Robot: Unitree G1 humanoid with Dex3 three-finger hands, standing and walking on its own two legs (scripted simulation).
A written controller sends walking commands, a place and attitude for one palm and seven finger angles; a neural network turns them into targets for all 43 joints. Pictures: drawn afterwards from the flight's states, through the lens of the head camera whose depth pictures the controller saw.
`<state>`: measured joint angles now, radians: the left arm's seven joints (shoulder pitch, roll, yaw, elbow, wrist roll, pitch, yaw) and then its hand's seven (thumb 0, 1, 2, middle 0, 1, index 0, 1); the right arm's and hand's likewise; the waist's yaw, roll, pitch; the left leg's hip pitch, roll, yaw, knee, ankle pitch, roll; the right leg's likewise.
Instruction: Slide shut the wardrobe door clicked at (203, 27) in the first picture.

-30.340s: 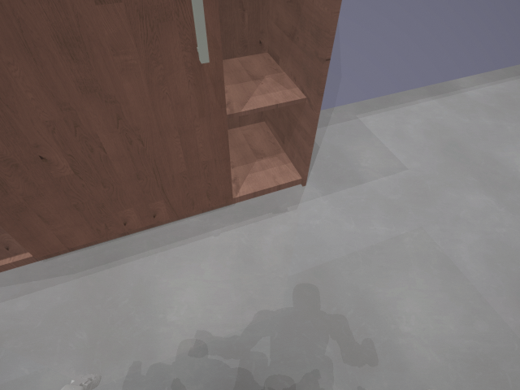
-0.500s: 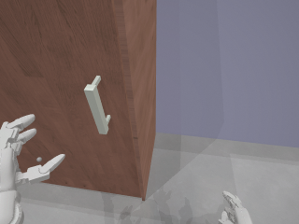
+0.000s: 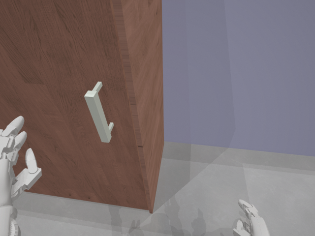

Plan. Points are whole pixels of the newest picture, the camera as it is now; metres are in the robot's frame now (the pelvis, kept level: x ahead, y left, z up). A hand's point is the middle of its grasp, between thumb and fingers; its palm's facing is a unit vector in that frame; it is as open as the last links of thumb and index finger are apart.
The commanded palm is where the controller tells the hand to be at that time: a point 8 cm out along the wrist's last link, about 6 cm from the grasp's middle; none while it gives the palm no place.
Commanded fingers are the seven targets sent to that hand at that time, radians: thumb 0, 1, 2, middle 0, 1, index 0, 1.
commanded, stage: draw the hand back to the body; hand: left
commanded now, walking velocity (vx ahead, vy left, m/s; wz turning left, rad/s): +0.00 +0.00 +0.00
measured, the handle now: (102, 113) +0.40 +0.22 +0.11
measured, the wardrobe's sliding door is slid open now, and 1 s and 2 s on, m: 0.00 0.00 0.00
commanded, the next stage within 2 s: step back with the hand held close in 0.12 s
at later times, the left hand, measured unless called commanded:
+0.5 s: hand (36, 174) +0.18 +0.27 +0.14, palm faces +0.40 -0.79 -0.46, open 7.4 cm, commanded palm +0.12 +0.31 +0.17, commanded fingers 0.00 0.90 0.90 -0.20 -0.30 -0.20 -0.30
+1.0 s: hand out of the picture +0.08 +0.30 +0.15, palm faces +0.52 -0.75 -0.42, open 7.4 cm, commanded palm +0.02 +0.34 +0.17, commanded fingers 0.00 0.90 0.90 -0.20 -0.30 -0.20 -0.30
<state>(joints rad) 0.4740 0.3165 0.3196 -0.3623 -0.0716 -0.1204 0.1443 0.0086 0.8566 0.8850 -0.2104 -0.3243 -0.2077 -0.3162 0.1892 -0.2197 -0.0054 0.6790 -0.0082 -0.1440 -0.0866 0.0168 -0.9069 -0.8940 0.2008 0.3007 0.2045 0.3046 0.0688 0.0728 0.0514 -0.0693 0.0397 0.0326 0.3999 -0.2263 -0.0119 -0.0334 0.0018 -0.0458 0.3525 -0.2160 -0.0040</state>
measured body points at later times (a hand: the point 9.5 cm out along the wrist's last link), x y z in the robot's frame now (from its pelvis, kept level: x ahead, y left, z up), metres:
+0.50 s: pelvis -0.02 +0.01 -0.01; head -0.02 -0.01 +0.44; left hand +0.15 +0.31 +0.17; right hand +0.15 -0.24 -0.09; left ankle +0.00 +0.12 -0.74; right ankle -0.01 -0.12 -0.74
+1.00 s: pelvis -0.11 +0.03 -0.03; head -0.11 +0.04 +0.42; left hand +0.05 +0.34 +0.17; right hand +0.06 -0.20 -0.11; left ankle +0.00 +0.13 -0.74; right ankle -0.01 -0.11 -0.74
